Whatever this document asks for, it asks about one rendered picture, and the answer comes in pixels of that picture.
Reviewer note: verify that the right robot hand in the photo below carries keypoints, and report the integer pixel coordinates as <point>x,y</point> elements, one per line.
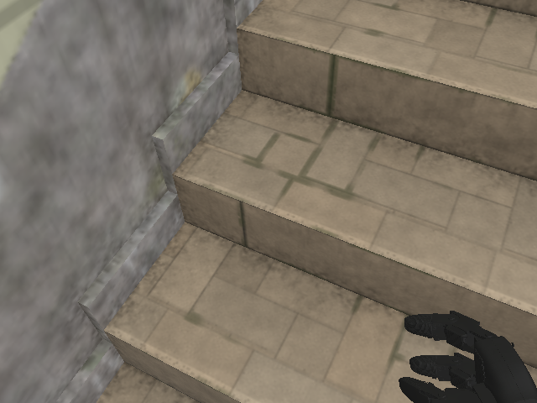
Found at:
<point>496,375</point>

